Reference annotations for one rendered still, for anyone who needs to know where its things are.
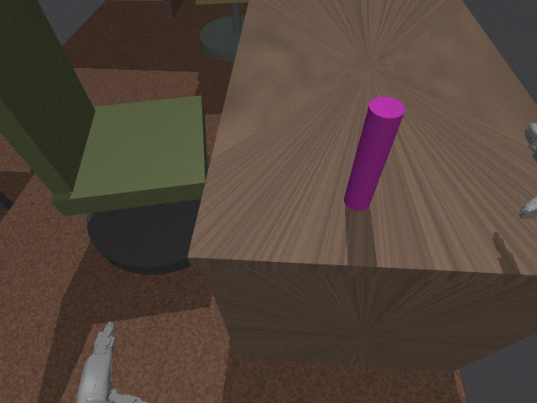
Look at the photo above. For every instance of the office chair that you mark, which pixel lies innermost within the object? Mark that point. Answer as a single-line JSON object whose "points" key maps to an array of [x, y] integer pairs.
{"points": [[137, 169], [220, 38]]}

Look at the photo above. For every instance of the right robot hand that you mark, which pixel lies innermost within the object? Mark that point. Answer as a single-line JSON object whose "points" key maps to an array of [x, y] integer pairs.
{"points": [[529, 209]]}

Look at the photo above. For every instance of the left robot hand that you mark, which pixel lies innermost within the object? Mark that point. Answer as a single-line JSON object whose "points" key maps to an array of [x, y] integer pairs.
{"points": [[96, 376]]}

